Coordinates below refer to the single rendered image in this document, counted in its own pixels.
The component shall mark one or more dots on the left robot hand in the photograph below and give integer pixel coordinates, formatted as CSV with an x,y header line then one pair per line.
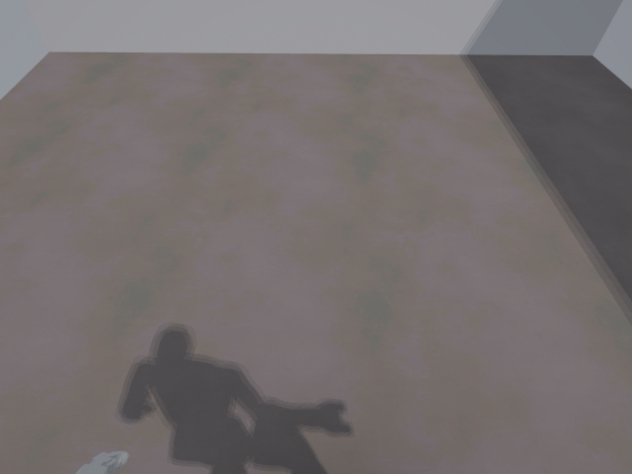
x,y
105,463

